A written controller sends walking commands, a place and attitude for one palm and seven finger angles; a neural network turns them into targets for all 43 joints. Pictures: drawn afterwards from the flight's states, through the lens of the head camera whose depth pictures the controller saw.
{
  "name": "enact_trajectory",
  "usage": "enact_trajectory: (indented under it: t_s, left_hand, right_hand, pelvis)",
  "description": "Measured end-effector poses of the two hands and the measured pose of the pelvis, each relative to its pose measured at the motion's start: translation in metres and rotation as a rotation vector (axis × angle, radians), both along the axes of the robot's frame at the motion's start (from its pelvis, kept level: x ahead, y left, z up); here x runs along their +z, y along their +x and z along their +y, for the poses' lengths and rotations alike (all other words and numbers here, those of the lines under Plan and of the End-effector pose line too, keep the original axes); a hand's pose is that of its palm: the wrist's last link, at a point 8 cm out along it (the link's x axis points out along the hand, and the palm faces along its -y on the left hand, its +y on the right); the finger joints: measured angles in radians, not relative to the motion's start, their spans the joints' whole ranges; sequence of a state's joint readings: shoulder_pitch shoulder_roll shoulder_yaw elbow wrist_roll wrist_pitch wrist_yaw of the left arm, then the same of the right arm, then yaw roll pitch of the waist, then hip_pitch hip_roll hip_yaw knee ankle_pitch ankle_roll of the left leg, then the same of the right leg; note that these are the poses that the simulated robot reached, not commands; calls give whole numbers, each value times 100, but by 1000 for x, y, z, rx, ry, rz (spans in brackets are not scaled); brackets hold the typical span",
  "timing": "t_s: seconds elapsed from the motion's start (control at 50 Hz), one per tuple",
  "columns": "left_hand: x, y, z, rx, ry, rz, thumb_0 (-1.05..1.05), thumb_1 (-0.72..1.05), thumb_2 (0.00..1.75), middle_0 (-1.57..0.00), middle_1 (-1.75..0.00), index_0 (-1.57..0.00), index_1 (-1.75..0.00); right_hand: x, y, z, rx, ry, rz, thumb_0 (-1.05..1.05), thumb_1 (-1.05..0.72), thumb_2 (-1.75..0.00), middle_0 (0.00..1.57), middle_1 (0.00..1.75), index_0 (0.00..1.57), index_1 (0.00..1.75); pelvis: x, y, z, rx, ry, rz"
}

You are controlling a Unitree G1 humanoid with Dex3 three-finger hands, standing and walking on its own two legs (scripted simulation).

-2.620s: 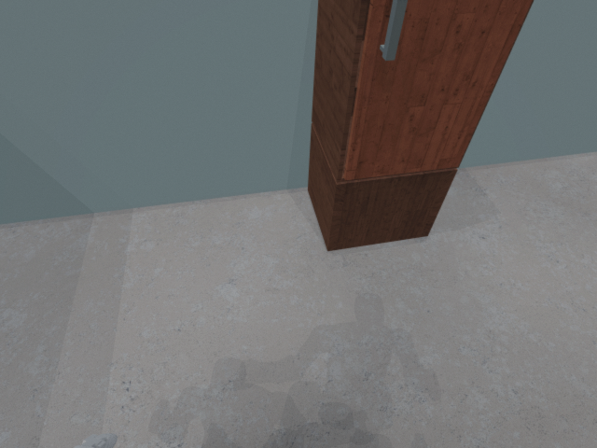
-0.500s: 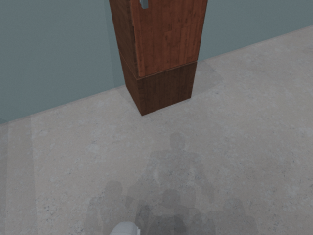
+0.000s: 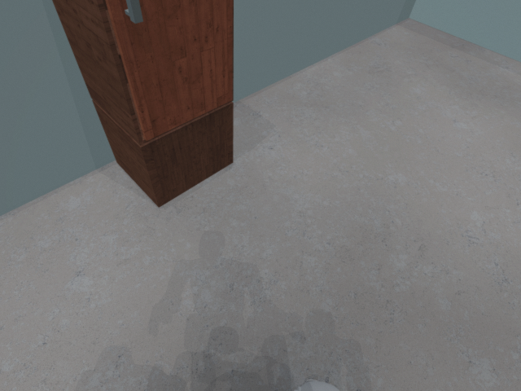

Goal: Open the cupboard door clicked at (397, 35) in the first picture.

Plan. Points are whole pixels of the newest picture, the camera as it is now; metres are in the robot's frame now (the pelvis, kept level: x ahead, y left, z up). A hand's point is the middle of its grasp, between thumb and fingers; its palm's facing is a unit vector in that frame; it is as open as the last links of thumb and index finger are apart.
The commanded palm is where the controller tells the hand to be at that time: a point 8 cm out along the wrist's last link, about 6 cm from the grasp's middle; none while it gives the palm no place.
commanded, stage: walk to a spot facing it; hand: left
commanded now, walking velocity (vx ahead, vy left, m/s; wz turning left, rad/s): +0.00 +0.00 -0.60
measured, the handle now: out of the picture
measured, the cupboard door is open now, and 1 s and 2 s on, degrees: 0 0 0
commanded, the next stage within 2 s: turn to face it in 1.84 s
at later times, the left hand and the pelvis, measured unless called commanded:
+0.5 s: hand out of the picture +0.14 +0.17 -0.18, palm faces -0.24 -0.96 -0.17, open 7.4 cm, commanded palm none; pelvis +0.07 -0.01 -0.01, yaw -17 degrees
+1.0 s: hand (262, 250) +0.44 +0.02 -0.18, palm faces -0.61 -0.79 -0.11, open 7.4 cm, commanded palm none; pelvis +0.25 -0.05 -0.01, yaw -34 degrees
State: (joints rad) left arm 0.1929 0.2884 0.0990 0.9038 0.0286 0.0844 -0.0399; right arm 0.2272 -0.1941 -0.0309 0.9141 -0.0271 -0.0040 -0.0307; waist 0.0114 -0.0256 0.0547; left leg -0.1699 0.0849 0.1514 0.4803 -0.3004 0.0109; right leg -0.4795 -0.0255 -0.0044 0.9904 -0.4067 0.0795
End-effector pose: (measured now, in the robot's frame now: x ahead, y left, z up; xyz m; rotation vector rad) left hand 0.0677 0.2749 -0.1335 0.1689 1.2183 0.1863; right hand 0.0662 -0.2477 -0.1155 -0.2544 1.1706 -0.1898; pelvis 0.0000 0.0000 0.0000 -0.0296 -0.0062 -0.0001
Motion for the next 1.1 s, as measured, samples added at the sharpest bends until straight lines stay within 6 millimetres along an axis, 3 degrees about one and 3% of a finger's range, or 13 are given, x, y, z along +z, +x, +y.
enact_trajectory:
  t_s: [0.16,0.22,0.28,0.36,0.5,0.58,0.72,0.84,0.96,1.04,1.1]
  left_hand:
    - [-3,65,-53,-205,10,-75,1,91,90,-20,-29,-19,-30]
    - [1,74,-70,-222,7,-113,0,91,90,-20,-29,-20,-30]
    - [4,71,-79,-241,-2,-91,0,91,90,-20,-29,-20,-30]
    - [2,67,-80,-270,-22,-21,0,91,90,-20,-30,-20,-30]
    - [-19,79,-55,-282,-52,89,0,91,90,-21,-30,-20,-30]
    - [-35,110,-38,-318,-53,146,1,91,90,-20,-30,-20,-30]
    - [-15,212,-54,-424,-68,76,1,91,90,-20,-29,-19,-30]
    - [-11,293,-99,-523,-80,32,0,92,90,-20,-29,-19,-30]
    - [-17,369,-178,-663,-111,19,1,92,90,-20,-29,-19,-30]
    - [-24,422,-248,-758,-139,-31,1,92,90,-20,-29,-19,-30]
    - [-32,456,-292,-789,-153,-105,0,91,90,-20,-29,-19,-30]
  right_hand:
    - [-35,-76,-35,-184,47,103,1,-90,-90,20,30,20,30]
    - [-39,-92,-46,-219,46,165,1,-90,-90,20,30,20,30]
    - [-29,-86,-53,-240,43,148,1,-91,-90,20,30,20,30]
    - [-13,-60,-55,-266,30,61,1,-91,-90,20,30,20,30]
    - [3,4,-39,-279,-13,-58,1,-91,-90,20,30,20,30]
    - [3,25,-21,-315,-48,-115,1,-90,-90,20,30,20,30]
    - [7,1,29,-476,20,25,1,-90,-90,20,30,20,30]
    - [-2,-26,71,-637,112,193,1,-90,-90,20,30,20,30]
    - [-7,-39,102,-780,208,350,1,-90,-90,20,30,20,30]
    - [-12,-36,106,-860,273,445,1,-90,-90,20,30,20,30]
    - [-23,-23,90,-896,316,489,1,-90,-90,20,30,20,30]
  pelvis:
    - [-19,-1,-25,-121,14,2]
    - [-19,2,-30,-142,2,-7]
    - [-11,10,-32,-177,13,-6]
    - [-3,26,-30,-220,20,1]
    - [-7,69,-11,-299,3,10]
    - [-15,98,2,-368,-2,2]
    - [5,147,3,-450,-18,3]
    - [5,189,-11,-518,-5,9]
    - [-4,231,-40,-578,5,11]
    - [-16,262,-72,-617,3,17]
    - [-31,285,-105,-639,20,6]
